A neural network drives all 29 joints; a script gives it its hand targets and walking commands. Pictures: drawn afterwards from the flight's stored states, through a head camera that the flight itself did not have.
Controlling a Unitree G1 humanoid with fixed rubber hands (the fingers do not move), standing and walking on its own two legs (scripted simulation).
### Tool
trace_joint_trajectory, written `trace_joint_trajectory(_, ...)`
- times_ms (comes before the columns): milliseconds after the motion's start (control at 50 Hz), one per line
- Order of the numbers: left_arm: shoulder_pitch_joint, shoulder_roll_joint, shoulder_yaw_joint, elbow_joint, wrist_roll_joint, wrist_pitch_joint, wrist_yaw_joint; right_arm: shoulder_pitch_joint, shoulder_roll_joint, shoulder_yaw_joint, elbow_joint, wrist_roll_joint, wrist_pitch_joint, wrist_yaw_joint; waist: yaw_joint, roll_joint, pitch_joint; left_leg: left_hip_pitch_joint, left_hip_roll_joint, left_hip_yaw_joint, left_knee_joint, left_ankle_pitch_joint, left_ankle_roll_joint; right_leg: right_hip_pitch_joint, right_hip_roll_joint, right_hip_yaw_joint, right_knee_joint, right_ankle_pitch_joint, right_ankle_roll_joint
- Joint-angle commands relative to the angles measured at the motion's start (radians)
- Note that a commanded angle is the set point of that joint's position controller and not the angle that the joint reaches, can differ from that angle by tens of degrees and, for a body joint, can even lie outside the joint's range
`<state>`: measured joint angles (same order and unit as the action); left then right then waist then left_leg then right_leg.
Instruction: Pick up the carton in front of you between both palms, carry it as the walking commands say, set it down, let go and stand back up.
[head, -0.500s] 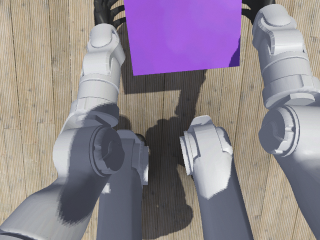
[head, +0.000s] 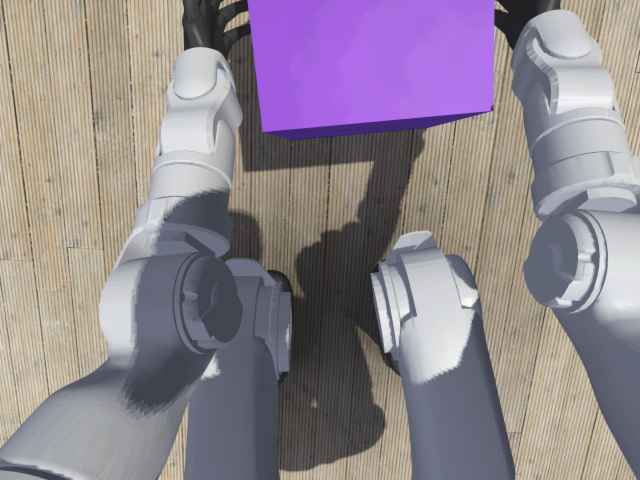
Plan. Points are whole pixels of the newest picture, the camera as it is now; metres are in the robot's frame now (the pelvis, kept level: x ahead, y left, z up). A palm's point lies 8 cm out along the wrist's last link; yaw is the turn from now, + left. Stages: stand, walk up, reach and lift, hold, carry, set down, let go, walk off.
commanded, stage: set down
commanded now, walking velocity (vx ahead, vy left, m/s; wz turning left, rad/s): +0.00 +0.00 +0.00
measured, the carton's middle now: (360, 41) +0.53 -0.10 -0.25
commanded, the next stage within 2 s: let go in 1.38 s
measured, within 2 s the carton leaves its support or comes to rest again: neither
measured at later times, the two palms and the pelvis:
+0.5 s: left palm (185, 61) +0.51 +0.07 -0.14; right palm (606, 24) +0.48 -0.30 -0.14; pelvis -0.03 +0.00 +0.00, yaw -2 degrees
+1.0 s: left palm (65, 5) +0.51 +0.08 +0.02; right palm out of the picture +0.47 -0.31 +0.02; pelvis -0.01 +0.00 +0.13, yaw -3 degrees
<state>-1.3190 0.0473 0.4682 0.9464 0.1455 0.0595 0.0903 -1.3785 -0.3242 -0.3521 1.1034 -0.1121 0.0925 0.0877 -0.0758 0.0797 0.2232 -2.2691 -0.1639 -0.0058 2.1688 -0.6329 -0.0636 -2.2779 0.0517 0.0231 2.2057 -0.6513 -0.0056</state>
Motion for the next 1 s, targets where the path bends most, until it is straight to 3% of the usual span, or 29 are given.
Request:
trace_joint_trajectory(0, -0.095, -0.271, -0.205, 0.143, -0.016, 0.047, -0.075, -0.080, 0.239, 0.109, 0.105, 0.000, 0.007, 0.070, -0.049, -0.049, -0.741, 0.358, 0.003, 0.067, -0.097, 0.310, 0.004, 0.436, -0.016, 0.012, -0.215, 0.432, 0.006)
trace_joint_trajectory(60, -0.039, 0.132, -0.205, 0.074, -0.107, -0.016, 0.039, -0.018, -0.182, 0.059, 0.074, 0.066, -0.076, -0.055, -0.063, -0.047, -0.791, 0.408, 0.026, 0.055, -0.092, 0.339, -0.011, 0.450, -0.039, 0.012, -0.202, 0.452, 0.008)
trace_joint_trajectory(100, -0.097, 0.177, -0.253, 0.022, -0.205, -0.046, 0.071, -0.090, -0.260, 0.089, 0.023, 0.140, -0.118, -0.095, -0.075, -0.036, -0.841, 0.453, 0.037, 0.042, -0.080, 0.399, -0.009, 0.463, -0.046, 0.023, -0.184, 0.499, 0.002)
trace_joint_trajectory(180, -0.184, 0.160, -0.376, 0.016, -0.366, -0.044, 0.059, -0.215, -0.315, 0.198, -0.063, 0.283, -0.147, -0.090, -0.090, -0.072, -0.911, 0.449, 0.053, 0.042, -0.053, 0.392, 0.003, 0.531, -0.067, 0.028, -0.168, 0.528, -0.008)
trace_joint_trajectory(260, -0.235, 0.195, -0.407, -0.020, -0.425, -0.019, 0.066, -0.275, -0.332, 0.257, -0.102, 0.356, -0.122, -0.064, -0.072, -0.118, -0.986, 0.468, 0.068, 0.057, -0.064, 0.312, 0.013, 0.619, -0.082, 0.027, -0.182, 0.463, -0.005)
trace_joint_trajectory(380, -0.205, 0.234, -0.351, -0.075, -0.376, 0.019, 0.104, -0.217, -0.344, 0.266, -0.096, 0.369, -0.061, -0.055, -0.026, -0.131, -1.134, 0.520, 0.069, 0.099, -0.115, 0.210, 0.015, 0.797, -0.066, 0.020, -0.233, 0.379, 0.000)
trace_joint_trajectory(460, -0.185, 0.241, -0.299, -0.191, -0.311, 0.048, 0.130, -0.200, -0.337, 0.232, -0.182, 0.320, -0.018, -0.071, -0.018, -0.149, -1.260, 0.551, 0.053, 0.124, -0.180, 0.188, 0.019, 0.930, -0.043, 0.011, -0.298, 0.379, 0.007)
trace_joint_trajectory(540, -0.157, 0.242, -0.232, -0.222, -0.240, 0.074, 0.136, -0.166, -0.301, 0.184, -0.192, 0.265, 0.014, -0.071, -0.003, -0.155, -1.164, 0.509, 0.048, 0.120, -0.253, 0.161, 0.026, 0.889, -0.034, 0.018, -0.369, 0.351, 0.013)
trace_joint_trajectory(640, -0.089, 0.184, -0.204, -0.197, -0.200, 0.070, 0.116, -0.122, -0.251, 0.161, -0.192, 0.235, 0.008, -0.051, 0.013, -0.154, -1.116, 0.505, 0.050, 0.110, -0.335, 0.205, 0.026, 0.854, -0.025, 0.009, -0.436, 0.412, 0.019)
trace_joint_trajectory(740, -0.028, 0.144, -0.206, -0.212, -0.189, 0.074, 0.107, -0.069, -0.245, 0.134, -0.210, 0.212, 0.009, -0.032, 0.012, -0.149, -1.167, 0.567, 0.046, 0.102, -0.419, 0.250, 0.020, 0.875, -0.013, -0.008, -0.506, 0.460, 0.022)
trace_joint_trajectory(880, 0.027, 0.126, -0.225, -0.342, -0.183, 0.099, 0.111, -0.014, -0.278, 0.084, -0.290, 0.184, 0.027, -0.008, -0.007, -0.128, -1.294, 0.721, 0.040, 0.094, -0.545, 0.310, 0.008, 0.974, 0.003, -0.029, -0.617, 0.525, 0.020)
trace_joint_trajectory(980, 0.061, 0.119, -0.230, -0.411, -0.177, 0.121, 0.111, 0.007, -0.281, 0.072, -0.332, 0.182, 0.046, 0.013, 0.001, -0.122, -1.329, 0.809, 0.042, 0.090, -0.644, 0.335, 0.006, 1.057, 0.009, -0.031, -0.707, 0.555, 0.019)
